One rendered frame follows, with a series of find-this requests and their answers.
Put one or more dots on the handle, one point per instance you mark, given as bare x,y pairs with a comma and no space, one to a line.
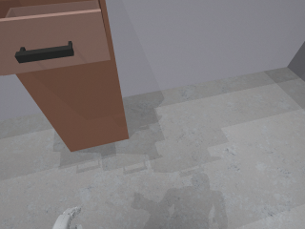
24,56

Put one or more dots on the drawer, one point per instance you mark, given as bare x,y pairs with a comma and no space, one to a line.
53,25

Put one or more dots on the left robot hand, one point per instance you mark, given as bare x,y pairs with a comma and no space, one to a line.
64,221

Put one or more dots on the cabinet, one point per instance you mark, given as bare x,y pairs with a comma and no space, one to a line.
83,103

